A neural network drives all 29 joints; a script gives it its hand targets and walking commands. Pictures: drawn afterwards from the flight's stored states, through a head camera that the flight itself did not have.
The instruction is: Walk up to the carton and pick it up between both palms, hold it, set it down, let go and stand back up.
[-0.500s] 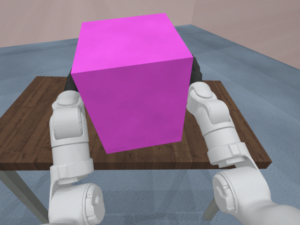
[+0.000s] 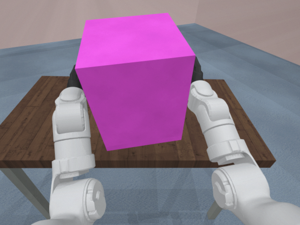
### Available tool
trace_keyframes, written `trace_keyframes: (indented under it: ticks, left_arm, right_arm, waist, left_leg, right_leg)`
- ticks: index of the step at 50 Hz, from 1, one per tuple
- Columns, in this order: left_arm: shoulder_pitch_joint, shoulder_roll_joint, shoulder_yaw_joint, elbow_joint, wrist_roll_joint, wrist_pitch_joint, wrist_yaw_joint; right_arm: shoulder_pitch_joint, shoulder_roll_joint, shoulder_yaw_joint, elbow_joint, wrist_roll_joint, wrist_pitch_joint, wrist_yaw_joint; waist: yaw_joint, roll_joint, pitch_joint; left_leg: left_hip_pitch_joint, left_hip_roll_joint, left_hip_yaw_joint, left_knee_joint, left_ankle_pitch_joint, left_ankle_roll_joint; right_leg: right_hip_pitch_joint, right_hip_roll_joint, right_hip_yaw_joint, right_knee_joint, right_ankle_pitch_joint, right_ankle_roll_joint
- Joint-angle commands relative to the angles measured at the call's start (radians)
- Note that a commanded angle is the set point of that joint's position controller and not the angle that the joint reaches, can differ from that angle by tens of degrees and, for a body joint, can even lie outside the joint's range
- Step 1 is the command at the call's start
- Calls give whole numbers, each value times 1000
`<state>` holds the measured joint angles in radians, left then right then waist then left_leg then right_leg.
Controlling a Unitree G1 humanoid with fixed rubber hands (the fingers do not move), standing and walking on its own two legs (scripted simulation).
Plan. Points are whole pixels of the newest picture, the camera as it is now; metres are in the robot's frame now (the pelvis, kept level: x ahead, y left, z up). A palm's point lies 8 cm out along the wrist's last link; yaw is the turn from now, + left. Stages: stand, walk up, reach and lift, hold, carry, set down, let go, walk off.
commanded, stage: hold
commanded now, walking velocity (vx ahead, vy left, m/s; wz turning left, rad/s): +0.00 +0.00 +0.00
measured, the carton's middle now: (136, 83) +0.39 +0.02 +0.23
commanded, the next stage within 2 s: none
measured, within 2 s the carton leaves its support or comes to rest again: neither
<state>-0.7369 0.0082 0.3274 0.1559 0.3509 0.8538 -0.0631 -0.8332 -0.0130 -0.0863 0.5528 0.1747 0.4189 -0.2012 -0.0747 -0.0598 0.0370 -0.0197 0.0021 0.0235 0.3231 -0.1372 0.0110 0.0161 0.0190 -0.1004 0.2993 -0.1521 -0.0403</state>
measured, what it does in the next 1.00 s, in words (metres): stands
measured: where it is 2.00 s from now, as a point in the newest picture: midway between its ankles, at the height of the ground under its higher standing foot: outside the picture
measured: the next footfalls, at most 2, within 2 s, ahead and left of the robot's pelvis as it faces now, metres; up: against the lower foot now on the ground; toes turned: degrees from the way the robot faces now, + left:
none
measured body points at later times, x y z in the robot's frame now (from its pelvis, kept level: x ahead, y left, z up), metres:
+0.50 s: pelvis +0.00 +0.00 +0.00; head -0.05 +0.03 +0.45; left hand +0.38 +0.16 +0.22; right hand +0.39 -0.13 +0.23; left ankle +0.04 +0.11 -0.75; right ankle +0.02 -0.09 -0.75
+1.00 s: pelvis +0.01 -0.01 +0.00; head -0.04 +0.02 +0.45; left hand +0.38 +0.16 +0.21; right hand +0.39 -0.13 +0.23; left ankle +0.04 +0.11 -0.75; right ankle +0.02 -0.09 -0.75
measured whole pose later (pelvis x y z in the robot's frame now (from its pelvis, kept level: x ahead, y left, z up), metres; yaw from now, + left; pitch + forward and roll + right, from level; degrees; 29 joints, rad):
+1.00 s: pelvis +0.01 -0.01 +0.00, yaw +1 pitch -10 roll +0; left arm -0.67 0.00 0.30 0.05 0.35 0.87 -0.08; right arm -0.76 -0.01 -0.04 0.45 0.22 0.43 -0.23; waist -0.10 -0.08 0.06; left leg 0.00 0.00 0.00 0.34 -0.16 0.00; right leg 0.05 0.02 -0.12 0.30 -0.18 -0.05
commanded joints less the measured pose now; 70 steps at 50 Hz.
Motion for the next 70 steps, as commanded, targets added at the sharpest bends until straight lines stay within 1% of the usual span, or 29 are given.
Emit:
trace_keyframes:
  ticks: [1,4,7,8,9,10,13,15,18,19,23,26,29,30,32,34,44,46,49,51,52,54,57,60,61,62,64,65,70]
  left_arm:
    - [-681,-481,-410,-167,-189,-81,-143]
    - [-655,-471,-409,-175,-172,-75,-151]
    - [-681,-444,-411,-214,-176,-72,-160]
    - [-698,-454,-431,-231,-174,-71,-158]
    - [-687,-452,-443,-249,-175,-72,-153]
    - [-679,-459,-442,-228,-180,-69,-152]
    - [-674,-465,-443,-219,-168,-63,-145]
    - [-685,-452,-430,-221,-169,-64,-150]
    - [-692,-466,-434,-204,-170,-61,-142]
    - [-684,-462,-423,-193,-169,-59,-143]
    - [-683,-467,-400,-175,-162,-67,-138]
    - [-667,-472,-425,-232,-189,-73,-134]
    - [-645,-449,-409,-196,-179,-64,-136]
    - [-657,-431,-387,-183,-162,-62,-142]
    - [-647,-426,-369,-159,-157,-61,-159]
    - [-651,-469,-428,-226,-184,-63,-160]
    - [-682,-452,-469,-267,-184,-64,-154]
    - [-648,-450,-430,-222,-161,-55,-154]
    - [-619,-454,-448,-278,-176,-61,-152]
    - [-585,-456,-464,-306,-179,-63,-151]
    - [-583,-439,-455,-308,-183,-63,-151]
    - [-591,-431,-419,-246,-145,-47,-160]
    - [-598,-432,-422,-240,-153,-36,-166]
    - [-653,-470,-464,-261,-181,-53,-157]
    - [-654,-468,-480,-296,-196,-61,-150]
    - [-617,-482,-482,-294,-195,-56,-147]
    - [-618,-477,-488,-316,-201,-53,-146]
    - [-621,-456,-480,-281,-187,-51,-149]
    - [-622,-445,-424,-231,-165,-46,-162]
  right_arm:
    - [-740,492,341,-279,110,-37,101]
    - [-695,492,351,-267,120,-27,84]
    - [-700,501,354,-298,129,-23,79]
    - [-707,496,370,-300,146,-23,83]
    - [-706,508,371,-324,149,-28,84]
    - [-702,485,357,-326,140,-26,86]
    - [-719,474,355,-328,140,-22,92]
    - [-698,485,333,-293,112,-17,101]
    - [-704,473,330,-278,116,-19,113]
    - [-702,472,316,-269,104,-18,114]
    - [-729,471,330,-261,103,-27,121]
    - [-748,500,377,-337,140,-43,110]
    - [-702,495,376,-292,139,-34,92]
    - [-712,485,371,-274,130,-28,90]
    - [-713,508,362,-282,112,-25,88]
    - [-711,507,378,-330,135,-29,83]
    - [-678,498,360,-330,135,-15,80]
    - [-687,503,365,-324,131,-10,82]
    - [-699,518,413,-398,148,-20,78]
    - [-682,500,434,-423,178,-26,65]
    - [-670,497,442,-428,178,-23,65]
    - [-655,480,399,-352,146,-5,68]
    - [-664,487,397,-345,137,-3,79]
    - [-721,499,388,-381,141,-20,93]
    - [-729,495,386,-406,154,-29,90]
    - [-686,498,402,-408,156,-27,83]
    - [-677,477,419,-444,159,-25,70]
    - [-676,469,399,-398,153,-16,64]
    - [-659,489,383,-349,129,1,72]
  waist:
    - [-22,61,-455]
    - [-41,64,-419]
    - [-26,87,-419]
    - [-39,119,-401]
    - [-35,116,-430]
    - [-57,120,-416]
    - [-56,136,-366]
    - [-36,101,-337]
    - [-40,149,-360]
    - [-30,116,-346]
    - [-7,114,-361]
    - [-4,55,-473]
    - [-6,65,-414]
    - [-20,42,-375]
    - [-12,22,-338]
    - [-32,73,-414]
    - [-61,131,-415]
    - [-44,128,-367]
    - [-25,79,-444]
    - [-30,104,-468]
    - [-18,85,-451]
    - [-33,59,-318]
    - [-12,88,-341]
    - [-27,111,-408]
    - [-45,94,-456]
    - [-52,122,-442]
    - [-57,83,-478]
    - [-40,91,-424]
    - [-33,79,-367]
  left_leg:
    - [73,-38,6,-28,172,-10]
    - [62,-43,7,-22,178,-13]
    - [52,-43,8,-24,164,-20]
    - [51,-43,15,-24,170,-27]
    - [61,-37,16,-13,198,-32]
    - [66,-32,6,-22,177,-34]
    - [57,-29,0,-20,156,-34]
    - [17,-30,7,-47,113,-19]
    - [34,-24,5,-41,122,-23]
    - [13,-24,6,-42,109,-18]
    - [-23,-14,13,-68,68,-11]
    - [67,-34,13,-20,233,-19]
    - [63,-42,13,-20,195,-17]
    - [56,-42,12,-23,141,-7]
    - [17,-43,20,-50,97,2]
    - [50,-46,10,-30,176,-12]
    - [67,-41,3,-20,160,-27]
    - [39,-42,11,-38,135,-23]
    - [64,-43,5,-11,207,-18]
    - [88,-44,0,6,273,-30]
    - [79,-43,-2,12,296,-29]
    - [68,-47,6,-23,202,-24]
    - [22,-31,15,-51,155,-9]
    - [53,-31,17,-35,186,-26]
    - [92,-35,0,-6,236,-30]
    - [100,-38,1,6,281,-39]
    - [134,-40,-6,18,316,-38]
    - [101,-38,0,10,276,-37]
    - [40,-39,15,-49,123,-15]
  right_leg:
    - [123,21,31,-33,173,81]
    - [161,10,40,-38,219,88]
    - [143,12,39,-31,187,86]
    - [150,10,36,-25,180,81]
    - [143,17,30,-18,187,76]
    - [129,13,31,-33,157,72]
    - [111,10,25,-36,116,72]
    - [95,15,22,-31,77,69]
    - [100,18,28,-36,73,58]
    - [110,20,27,-37,65,56]
    - [145,24,26,-24,61,67]
    - [157,33,22,-23,203,79]
    - [136,21,33,-38,183,82]
    - [131,17,31,-39,154,83]
    - [104,3,40,-45,133,87]
    - [150,12,37,-29,203,84]
    - [128,5,28,-25,158,73]
    - [133,-2,30,-33,155,77]
    - [167,8,29,-19,268,90]
    - [189,6,33,-6,328,88]
    - [182,16,37,-1,342,88]
    - [128,12,27,-30,225,88]
    - [154,20,25,-23,166,73]
    - [145,23,15,-20,173,72]
    - [158,19,24,-14,226,71]
    - [156,21,31,-16,272,76]
    - [155,27,18,-11,315,83]
    - [140,24,24,-17,264,79]
    - [137,13,30,-31,161,80]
